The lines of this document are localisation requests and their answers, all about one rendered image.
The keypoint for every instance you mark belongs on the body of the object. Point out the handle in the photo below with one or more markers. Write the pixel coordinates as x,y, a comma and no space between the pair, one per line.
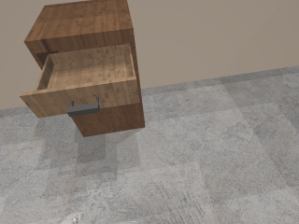
79,110

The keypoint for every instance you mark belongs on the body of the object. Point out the robot left hand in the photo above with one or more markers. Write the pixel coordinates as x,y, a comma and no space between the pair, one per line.
74,218

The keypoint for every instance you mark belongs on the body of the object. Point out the cabinet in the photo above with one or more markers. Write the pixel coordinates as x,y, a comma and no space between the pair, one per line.
90,24

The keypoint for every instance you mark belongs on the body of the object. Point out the drawer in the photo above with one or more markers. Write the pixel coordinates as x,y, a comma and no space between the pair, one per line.
82,75

